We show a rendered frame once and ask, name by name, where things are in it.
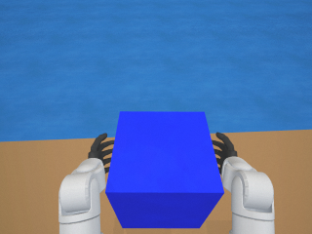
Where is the right robot forearm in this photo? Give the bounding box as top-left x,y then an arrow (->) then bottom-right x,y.
221,156 -> 275,234

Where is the right robot hand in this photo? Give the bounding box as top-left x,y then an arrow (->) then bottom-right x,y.
212,132 -> 238,174

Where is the carton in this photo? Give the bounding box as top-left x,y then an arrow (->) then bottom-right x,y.
105,111 -> 224,229

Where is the left robot forearm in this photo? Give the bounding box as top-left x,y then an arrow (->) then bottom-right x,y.
58,158 -> 106,234

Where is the left robot hand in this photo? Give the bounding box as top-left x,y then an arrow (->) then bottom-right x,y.
88,133 -> 115,173

